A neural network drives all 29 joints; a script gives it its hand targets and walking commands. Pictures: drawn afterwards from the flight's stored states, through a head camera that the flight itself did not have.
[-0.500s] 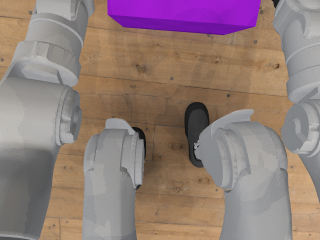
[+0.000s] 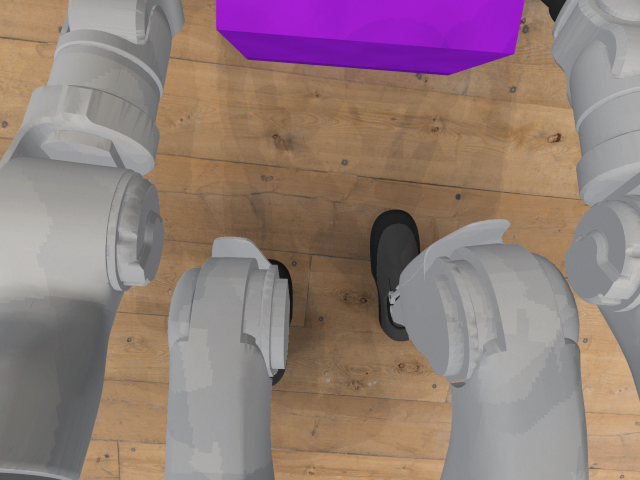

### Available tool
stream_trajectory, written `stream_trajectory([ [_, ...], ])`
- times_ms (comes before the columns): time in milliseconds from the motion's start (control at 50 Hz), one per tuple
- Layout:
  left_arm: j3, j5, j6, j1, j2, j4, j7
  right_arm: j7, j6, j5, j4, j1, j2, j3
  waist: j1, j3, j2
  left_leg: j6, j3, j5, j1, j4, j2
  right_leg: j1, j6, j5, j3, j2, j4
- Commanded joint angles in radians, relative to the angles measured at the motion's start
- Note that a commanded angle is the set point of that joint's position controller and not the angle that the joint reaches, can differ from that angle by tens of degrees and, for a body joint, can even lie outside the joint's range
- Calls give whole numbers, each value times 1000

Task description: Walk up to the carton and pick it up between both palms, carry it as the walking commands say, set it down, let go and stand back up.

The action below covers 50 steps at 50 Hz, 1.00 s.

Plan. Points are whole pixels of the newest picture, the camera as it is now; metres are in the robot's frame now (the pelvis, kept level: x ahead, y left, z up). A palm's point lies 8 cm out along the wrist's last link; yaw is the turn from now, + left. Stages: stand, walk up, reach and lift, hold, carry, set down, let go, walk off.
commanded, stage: set down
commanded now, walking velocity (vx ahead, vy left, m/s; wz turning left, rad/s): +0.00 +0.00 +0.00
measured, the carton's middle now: out of the picture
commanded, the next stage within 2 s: none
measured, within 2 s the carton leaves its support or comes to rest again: neither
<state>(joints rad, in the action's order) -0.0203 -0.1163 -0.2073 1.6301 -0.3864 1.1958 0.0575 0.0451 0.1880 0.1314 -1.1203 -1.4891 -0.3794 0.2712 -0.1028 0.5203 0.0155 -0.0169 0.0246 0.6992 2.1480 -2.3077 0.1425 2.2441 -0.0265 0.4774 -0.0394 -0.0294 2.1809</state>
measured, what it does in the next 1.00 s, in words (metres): stands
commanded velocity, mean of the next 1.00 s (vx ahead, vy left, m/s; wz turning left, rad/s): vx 0.00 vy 0.00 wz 0.00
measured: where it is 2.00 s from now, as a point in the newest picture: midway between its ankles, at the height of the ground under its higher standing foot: (333, 318)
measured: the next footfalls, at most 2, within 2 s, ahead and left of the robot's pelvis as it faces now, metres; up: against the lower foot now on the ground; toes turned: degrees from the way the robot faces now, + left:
none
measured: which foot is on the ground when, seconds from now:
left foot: down 0.00-1.00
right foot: down 0.00-1.00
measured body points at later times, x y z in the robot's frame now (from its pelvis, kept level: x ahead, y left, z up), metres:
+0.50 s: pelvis +0.00 +0.00 +0.00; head +0.38 -0.01 +0.23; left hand +0.59 +0.11 -0.19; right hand +0.53 -0.26 -0.19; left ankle +0.09 +0.10 -0.33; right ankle +0.14 -0.11 -0.33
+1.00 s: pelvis +0.00 +0.00 +0.00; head +0.38 -0.02 +0.22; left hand +0.60 +0.11 -0.19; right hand +0.53 -0.25 -0.19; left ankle +0.09 +0.10 -0.32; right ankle +0.14 -0.11 -0.33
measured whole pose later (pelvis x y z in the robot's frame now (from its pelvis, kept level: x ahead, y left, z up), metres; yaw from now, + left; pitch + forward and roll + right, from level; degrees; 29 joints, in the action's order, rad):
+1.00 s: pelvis +0.00 +0.00 +0.00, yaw +0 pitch +32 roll -2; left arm 0.04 -0.17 -0.14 1.68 -0.41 1.25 0.06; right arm 0.07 0.06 0.14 -1.24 -1.54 -0.37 0.30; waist -0.11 0.52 0.02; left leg -0.03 0.02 0.69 2.17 -2.30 0.12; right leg 2.25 -0.03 0.48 -0.05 -0.04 2.17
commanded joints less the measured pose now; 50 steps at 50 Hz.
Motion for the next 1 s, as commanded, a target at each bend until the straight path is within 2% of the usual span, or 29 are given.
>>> stream_trajectory([
  [0,143,-62,63,478,797,-234,-241,-236,-42,58,194,-541,739,-184,-61,-1021,124,-22,-66,-302,-218,231,-29,-548,-5,-323,36,80,-42],
  [340,104,-17,50,412,744,-187,-240,-250,-34,19,157,-470,688,-134,-63,-895,121,-30,-88,-269,-205,233,-39,-469,-5,-266,41,70,-33],
  [560,85,1,58,389,648,-165,-216,-227,-48,7,143,-452,594,-101,-67,-880,122,-23,-92,-270,-217,231,-45,-472,3,-260,34,64,-32],
  [700,60,5,80,374,442,-155,-164,-167,-80,0,108,-417,391,-52,-79,-902,121,-8,-97,-271,-239,233,-55,-512,15,-272,30,52,-37],
  [860,60,-45,97,402,-18,-111,-28,-14,-141,2,22,-329,-64,29,-101,-967,102,13,-98,-269,-259,236,-76,-584,22,-306,38,27,-56],
  [980,60,-62,107,397,-99,-58,10,32,-161,17,-15,-314,-125,34,-101,-1061,104,18,-105,-316,-269,216,-87,-607,24,-376,45,17,-50],
])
